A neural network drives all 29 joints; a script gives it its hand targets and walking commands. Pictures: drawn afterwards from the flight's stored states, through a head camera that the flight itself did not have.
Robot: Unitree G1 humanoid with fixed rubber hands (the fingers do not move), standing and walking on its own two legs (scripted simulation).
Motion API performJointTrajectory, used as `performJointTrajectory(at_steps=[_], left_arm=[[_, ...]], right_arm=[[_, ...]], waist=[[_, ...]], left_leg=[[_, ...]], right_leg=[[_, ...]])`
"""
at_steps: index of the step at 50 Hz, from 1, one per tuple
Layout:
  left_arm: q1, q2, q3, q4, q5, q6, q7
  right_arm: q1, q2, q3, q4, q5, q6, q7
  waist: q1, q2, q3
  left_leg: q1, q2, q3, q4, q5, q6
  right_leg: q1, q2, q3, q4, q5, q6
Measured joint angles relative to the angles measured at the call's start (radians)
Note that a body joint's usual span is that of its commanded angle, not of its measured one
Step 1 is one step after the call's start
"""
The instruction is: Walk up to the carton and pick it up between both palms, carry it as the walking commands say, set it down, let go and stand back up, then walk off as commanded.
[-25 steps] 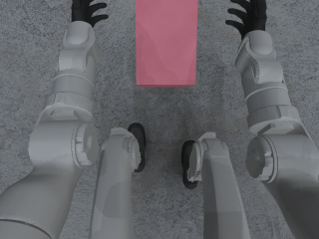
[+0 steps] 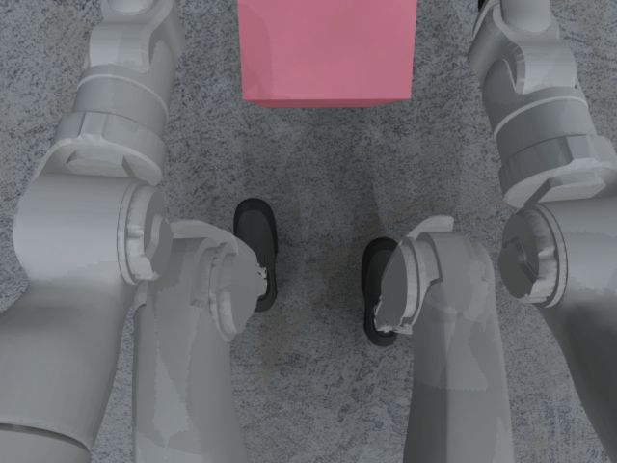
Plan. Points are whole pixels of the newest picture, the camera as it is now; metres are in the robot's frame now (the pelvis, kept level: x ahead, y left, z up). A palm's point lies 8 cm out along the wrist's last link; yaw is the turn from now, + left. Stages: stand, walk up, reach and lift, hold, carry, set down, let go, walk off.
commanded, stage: reach and lift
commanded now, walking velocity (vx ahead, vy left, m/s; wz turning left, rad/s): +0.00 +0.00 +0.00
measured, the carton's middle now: (321, 8) +0.55 +0.02 -0.29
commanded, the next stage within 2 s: none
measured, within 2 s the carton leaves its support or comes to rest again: leaves its support in 1.62 s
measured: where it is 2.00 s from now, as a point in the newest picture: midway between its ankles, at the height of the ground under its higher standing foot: (318, 291)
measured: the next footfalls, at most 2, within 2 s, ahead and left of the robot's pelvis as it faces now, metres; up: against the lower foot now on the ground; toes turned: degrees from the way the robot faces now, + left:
none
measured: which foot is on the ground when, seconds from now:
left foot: down 0.00-1.00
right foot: down 0.00-1.00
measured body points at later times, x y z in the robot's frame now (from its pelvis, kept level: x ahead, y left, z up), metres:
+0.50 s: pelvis -0.01 -0.01 -0.04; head +0.37 +0.01 +0.19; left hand +0.56 +0.19 -0.23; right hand +0.56 -0.13 -0.23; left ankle +0.14 +0.11 -0.38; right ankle +0.08 -0.11 -0.38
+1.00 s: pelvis -0.01 +0.00 -0.03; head +0.38 +0.02 +0.19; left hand +0.56 +0.16 -0.23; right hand +0.55 -0.11 -0.23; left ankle +0.14 +0.12 -0.38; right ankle +0.08 -0.11 -0.38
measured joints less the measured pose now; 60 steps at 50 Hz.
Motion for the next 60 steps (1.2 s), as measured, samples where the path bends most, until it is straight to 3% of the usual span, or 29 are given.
performJointTrajectory(at_steps=[9,19,35,52,60], left_arm=[[-0.077,0.046,-0.044,0.069,-0.054,-0.026,-0.014],[-0.111,0.074,-0.068,0.087,-0.102,-0.035,-0.019],[-0.102,0.037,-0.049,0.105,-0.067,-0.044,-0.027],[-0.131,-0.022,-0.029,0.079,0.008,-0.03,-0.001],[-0.119,-0.033,0.076,0.039,0.099,0.042,-0.041]], right_arm=[[-0.077,-0.008,0.048,0.044,0.033,-0.012,-0.005],[-0.081,-0.018,0.094,0.017,0.056,-0.007,-0.016],[-0.098,0.01,0.072,0.044,0.022,-0.006,-0.002],[-0.112,0.053,0.018,0.026,-0.049,-0.009,-0.012],[-0.108,0.088,-0.1,-0.023,-0.155,0.065,0.027]], waist=[[0.003,-0.007,0.12],[0.01,-0.002,0.178],[0.015,-0.011,0.153],[0.028,-0.005,0.184],[0.05,-0.001,0.174]], left_leg=[[-0.04,0.008,-0.011,0.095,0.003,-0.008],[-0.039,0.015,-0.016,0.159,-0.008,-0.01],[-0.03,0.02,-0.013,0.131,-0.006,-0.011],[-0.008,-0.016,-0.03,0.128,-0.014,-0.025],[-0.02,-0.029,-0.041,0.173,-0.034,-0.041]], right_leg=[[-0.039,0.005,-0.01,0.104,-0.007,-0.011],[-0.036,0.013,-0.014,0.169,-0.022,-0.015],[-0.037,0.025,-0.006,0.136,-0.004,-0.008],[-0.017,0.038,0.004,0.121,-0.002,0.009],[-0.042,0.075,0.017,0.151,0.006,0.025]])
